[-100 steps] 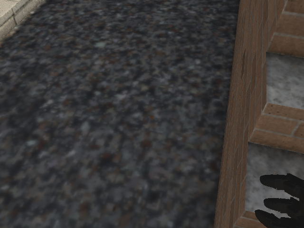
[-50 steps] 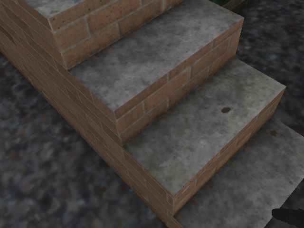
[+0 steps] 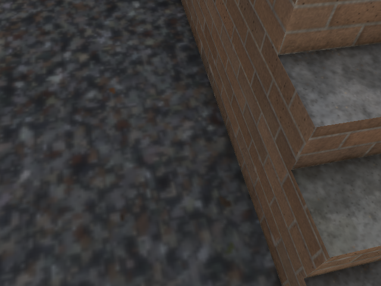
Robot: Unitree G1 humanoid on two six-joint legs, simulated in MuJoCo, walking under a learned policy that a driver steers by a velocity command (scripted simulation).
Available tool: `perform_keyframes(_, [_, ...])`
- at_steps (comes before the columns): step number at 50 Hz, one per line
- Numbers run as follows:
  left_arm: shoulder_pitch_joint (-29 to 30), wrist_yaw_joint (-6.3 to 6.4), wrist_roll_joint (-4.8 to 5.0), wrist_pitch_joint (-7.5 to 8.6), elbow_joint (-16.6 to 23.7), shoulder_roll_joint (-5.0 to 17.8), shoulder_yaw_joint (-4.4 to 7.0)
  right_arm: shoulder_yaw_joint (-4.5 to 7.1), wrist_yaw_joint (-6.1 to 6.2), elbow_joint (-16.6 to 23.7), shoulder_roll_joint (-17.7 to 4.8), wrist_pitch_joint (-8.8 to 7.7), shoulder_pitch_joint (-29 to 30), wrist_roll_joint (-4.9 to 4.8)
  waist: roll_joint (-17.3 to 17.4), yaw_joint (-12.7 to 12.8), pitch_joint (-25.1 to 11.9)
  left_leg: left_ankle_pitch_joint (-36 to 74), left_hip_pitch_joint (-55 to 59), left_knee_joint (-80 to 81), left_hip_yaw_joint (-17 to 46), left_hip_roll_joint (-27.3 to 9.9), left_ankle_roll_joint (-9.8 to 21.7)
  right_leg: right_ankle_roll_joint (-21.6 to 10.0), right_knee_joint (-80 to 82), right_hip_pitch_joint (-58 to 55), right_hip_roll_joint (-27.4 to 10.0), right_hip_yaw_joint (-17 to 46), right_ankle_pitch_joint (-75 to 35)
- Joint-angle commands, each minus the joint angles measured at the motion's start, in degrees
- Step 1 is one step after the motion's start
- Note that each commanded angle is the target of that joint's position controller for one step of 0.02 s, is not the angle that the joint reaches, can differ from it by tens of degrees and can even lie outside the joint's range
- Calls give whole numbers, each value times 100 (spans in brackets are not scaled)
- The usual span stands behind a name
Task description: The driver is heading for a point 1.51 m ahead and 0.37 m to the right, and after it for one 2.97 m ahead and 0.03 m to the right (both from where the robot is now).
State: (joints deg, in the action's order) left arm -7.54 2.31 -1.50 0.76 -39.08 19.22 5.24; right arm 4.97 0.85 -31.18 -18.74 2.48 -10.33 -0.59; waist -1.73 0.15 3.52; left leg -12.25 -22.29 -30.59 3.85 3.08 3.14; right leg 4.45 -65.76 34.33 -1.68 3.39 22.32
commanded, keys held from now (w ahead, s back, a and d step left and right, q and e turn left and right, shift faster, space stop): w+q+shift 0.04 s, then w+shift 0.18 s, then w+e+shift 0.78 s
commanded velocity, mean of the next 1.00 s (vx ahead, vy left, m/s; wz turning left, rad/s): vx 0.47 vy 0.42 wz -0.29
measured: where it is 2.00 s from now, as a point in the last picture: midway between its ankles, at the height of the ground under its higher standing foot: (88, 241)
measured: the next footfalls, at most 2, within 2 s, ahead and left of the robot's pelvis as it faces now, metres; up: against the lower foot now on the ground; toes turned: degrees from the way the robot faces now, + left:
right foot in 0.20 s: +0.11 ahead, -0.14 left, +0.00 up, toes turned +9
left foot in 0.42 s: +0.08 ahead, +0.24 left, +0.00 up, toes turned +7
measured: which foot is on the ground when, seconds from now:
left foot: down 0.00-0.18, up 0.20-0.40, down 0.42-0.72, up 0.74-1.00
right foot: up 0.00-0.18, down 0.20-0.42, up 0.44-0.68, down 0.70-1.00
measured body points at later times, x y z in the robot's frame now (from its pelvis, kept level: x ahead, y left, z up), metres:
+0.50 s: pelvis +0.09 +0.12 -0.01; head +0.13 +0.12 +0.44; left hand +0.06 +0.44 -0.13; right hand +0.25 -0.09 -0.12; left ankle +0.04 +0.23 -0.74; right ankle +0.07 -0.07 -0.69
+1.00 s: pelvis +0.32 +0.26 +0.01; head +0.35 +0.20 +0.45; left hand +0.52 +0.51 -0.06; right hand +0.42 -0.03 -0.09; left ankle +0.52 +0.42 -0.66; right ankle +0.26 +0.14 -0.74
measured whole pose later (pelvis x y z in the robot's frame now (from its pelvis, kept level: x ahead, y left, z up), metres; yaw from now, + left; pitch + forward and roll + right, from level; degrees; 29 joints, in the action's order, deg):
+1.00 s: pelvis +0.32 +0.26 +0.01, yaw -22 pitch +0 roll +4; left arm -18.0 4.8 0.3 -1.4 -35.1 19.8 3.2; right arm 2.5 -4.2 -27.9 -15.3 1.0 -8.2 2.2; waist 2.1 1.0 6.9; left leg -9.8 -36.0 -50.6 8.9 -1.4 -4.6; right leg 0.6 -29.5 12.0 -0.2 13.1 17.1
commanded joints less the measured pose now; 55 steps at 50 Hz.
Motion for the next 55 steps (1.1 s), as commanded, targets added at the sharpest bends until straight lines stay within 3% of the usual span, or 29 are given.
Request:
perform_keyframes(1, [-125,13,-3,54,309,374,54,272,139,510,-950,-58,425,18,762,156,-1092,1447,901,977,1658,-1112,931,49,318,263,187,271,-625])
perform_keyframes(5, [-63,5,68,-1,249,275,-40,240,179,391,-916,-53,285,-20,896,7,-1125,931,1023,852,1863,-1026,832,164,1342,62,263,310,-741])
perform_keyframes(6, [-1823,201,348,-392,-989,795,160,-35,-689,1194,-437,182,1616,435,1333,185,-1666,-1316,108,1270,806,-383,1029,-12,2711,-1826,11,-525,104])
perform_keyframes(8, [-1950,167,337,-416,-1048,948,366,-97,-912,1176,-191,207,1691,356,833,418,-948,-2473,-2369,871,1167,62,613,-115,3130,-4183,-52,-804,-923])
perform_keyframes(9, [-2489,186,216,-319,-1195,1051,436,-152,-900,1127,-83,142,1587,362,95,819,-858,-2595,-2804,-318,918,400,337,-228,3763,-4639,-591,-90,-484])
perform_keyframes(10, [-2655,216,-55,-206,-1107,1214,432,-271,-876,1100,319,10,1353,472,-724,750,-772,-1865,-2911,-2300,941,606,150,-512,4183,-4278,-2014,1774,1004])
perform_keyframes(11, [-1778,316,-204,-120,-773,1531,411,-329,-829,1080,502,-42,722,497,-529,14,-370,-1359,-3313,-3584,1014,401,-109,-1205,5577,-3154,-3130,4234,3047])
perform_keyframes(12, [-981,429,-172,-91,-625,1688,502,-265,-887,1050,253,29,464,366,-617,-233,49,-600,-2654,-4012,1122,-115,-124,-1582,6298,-1816,-3297,5083,3405])
perform_keyframes(14, [-295,237,129,1,-693,1460,509,-74,-881,765,-289,64,224,508,-363,-689,-2,-203,-1421,-4461,879,-430,-259,-1188,5779,-968,-2416,3093,1911])
perform_keyframes(16, [-351,47,95,39,-769,1348,503,-126,-960,510,-175,75,13,428,-1000,-716,-141,-833,-58,-2546,220,-486,-251,-604,5542,-571,-1265,1027,828])
perform_keyframes(18, [-769,28,-18,-31,-929,1295,585,-266,-810,421,239,57,356,383,-1315,-339,272,-1650,906,-854,-682,-234,-31,-643,5437,-375,-819,365,573])
perform_keyframes(20, [-994,58,-10,-187,-915,974,519,-267,-583,137,485,68,-353,419,-507,-613,181,-602,2222,321,-1354,124,180,-788,4505,41,-686,322,566])
perform_keyframes(21, [-1036,55,-40,-209,-827,640,448,-147,-581,-185,237,-19,-1174,454,517,-942,-289,-931,3164,626,-904,-24,243,-803,2717,360,-103,-138,878])
perform_keyframes(22, [-734,97,-67,-202,-436,161,303,-68,-710,-205,-357,-159,-1856,454,1857,-1216,-632,-2217,3678,1141,763,-1365,334,-815,721,1461,443,-360,2152])
perform_keyframes(23, [-224,171,18,-228,-150,214,304,31,-739,-195,-678,-237,-2104,382,2618,-1486,-465,-2065,3205,1846,2001,-2047,609,-770,33,2198,537,-310,2026])
perform_keyframes(26, [-337,-2,-98,-197,-423,541,416,-144,-490,-238,147,-314,-1065,433,844,-648,-69,-1294,2605,1718,1007,-1736,710,-765,129,1451,-51,-434,816])
perform_keyframes(27, [-847,25,359,31,-276,171,190,-60,-347,-127,108,-307,-767,138,1165,-274,39,-361,2564,1549,765,-1564,785,-802,556,1122,-457,-193,177])
perform_keyframes(31, [-789,22,281,102,-194,-140,-79,16,-182,-266,92,-258,-631,260,694,-173,50,1508,1802,1397,-497,-1271,884,-893,1829,-493,-170,-792,47])
perform_keyframes(34, [-2072,98,313,121,-380,306,39,19,-198,-177,-76,-116,-421,315,509,517,-499,3673,1225,1,-1141,-1028,512,-1188,2440,-2465,237,-1035,-816])
perform_keyframes(35, [-3109,168,277,130,-572,518,170,-2,-169,-22,-142,-78,-314,396,220,1076,-837,3132,137,-1362,-1342,-813,211,-1268,2728,-4072,153,-585,-925])
perform_keyframes(36, [-3695,249,366,123,-674,1066,308,-146,-160,257,307,-47,-244,622,-1259,1065,-731,-1487,-1908,-3490,-1284,20,-271,-1627,3450,-5264,-990,1801,-166])
perform_keyframes(37, [-2889,262,255,215,-73,1395,278,-80,-244,407,56,-139,-699,337,-1352,579,-1634,-2310,-2663,-5125,340,586,-695,-2774,5412,-5211,-2398,6243,3199])
perform_keyframes(38, [-2005,269,202,293,276,1107,174,38,-315,381,-414,-212,-530,67,-417,384,-612,-1617,-3093,-5501,821,317,-664,-2461,5948,-4237,-2310,6331,4133])
perform_keyframes(40, [-975,254,138,276,565,903,45,67,-336,460,-602,-279,-520,219,398,-317,353,-688,-2892,-5397,607,52,-695,-1985,5290,-2723,-1719,4263,1767])
perform_keyframes(44, [-601,199,76,115,749,1054,25,-80,-484,466,-92,-166,-691,340,-390,-463,223,-338,-1403,-3889,85,-200,-638,-1540,4832,-1531,-574,1692,-1737])
perform_keyframes(49, [-676,314,213,-232,877,1334,213,-202,-530,609,204,-196,-41,257,-827,-76,-198,549,-183,-1565,-189,-82,-837,-1168,4582,-1384,-187,1390,-1820])
perform_keyframes(52, [-288,288,256,-304,1052,1436,314,-14,-534,475,-142,-274,-236,73,-1022,-273,-406,586,727,-750,38,-153,-916,-929,4422,-1454,-346,2019,-813])
perform_keyframes(54, [18,275,262,-215,1102,1188,256,149,-416,253,-386,-304,-715,14,-959,-607,-443,891,1187,322,-12,-272,-804,-696,3690,-1694,-279,2089,-944])
perform_keyframes(55, [-442,221,247,-139,968,752,136,193,-334,146,-487,-332,-846,84,-330,-528,-616,1101,1754,870,61,-503,-568,-480,2598,-1588,170,1644,-124])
